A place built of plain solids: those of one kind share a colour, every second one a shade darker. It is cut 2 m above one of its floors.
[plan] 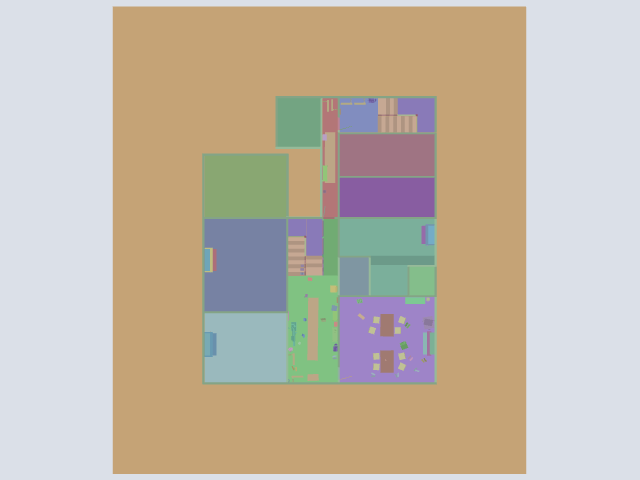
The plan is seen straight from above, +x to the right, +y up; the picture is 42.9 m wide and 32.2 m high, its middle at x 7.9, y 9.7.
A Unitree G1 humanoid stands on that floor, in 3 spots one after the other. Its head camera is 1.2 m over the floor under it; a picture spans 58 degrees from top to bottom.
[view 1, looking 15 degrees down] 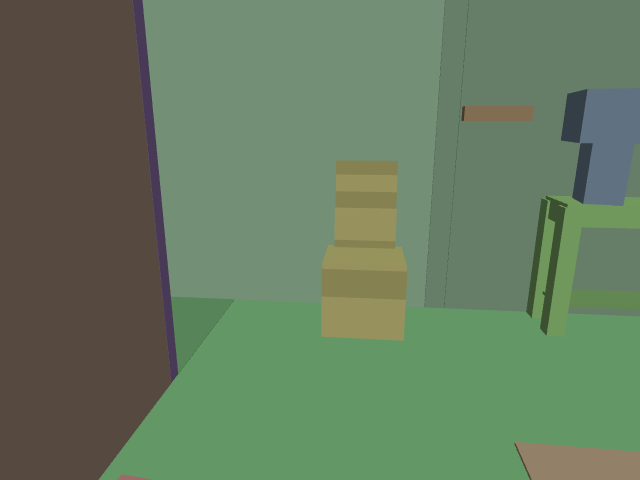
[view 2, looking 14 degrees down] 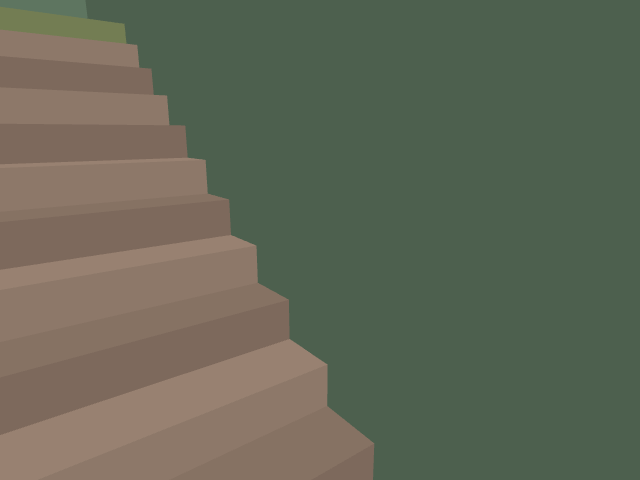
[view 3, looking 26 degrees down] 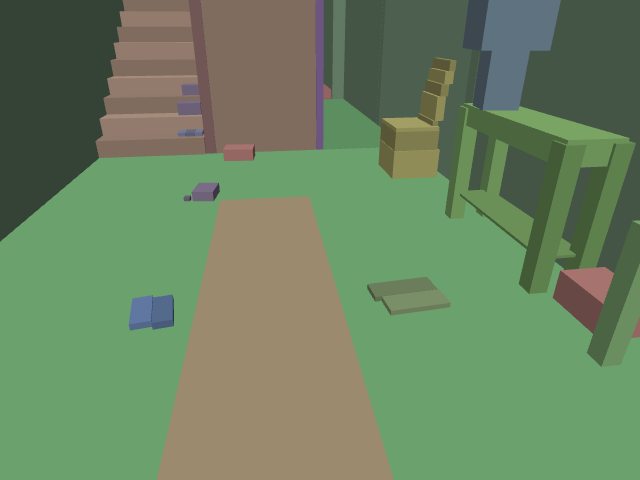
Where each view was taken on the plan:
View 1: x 6.32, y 6.42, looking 6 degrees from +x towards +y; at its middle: wall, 2.89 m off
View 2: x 10.88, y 17.82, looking -37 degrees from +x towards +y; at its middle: wall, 1.55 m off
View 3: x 7.43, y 2.58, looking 82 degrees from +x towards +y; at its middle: rug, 2.74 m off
